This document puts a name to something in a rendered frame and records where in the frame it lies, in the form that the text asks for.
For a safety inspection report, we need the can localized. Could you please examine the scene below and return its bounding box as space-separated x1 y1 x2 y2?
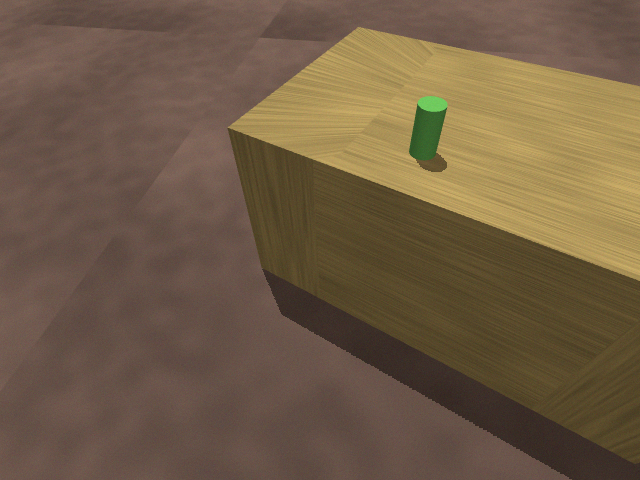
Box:
409 96 448 160

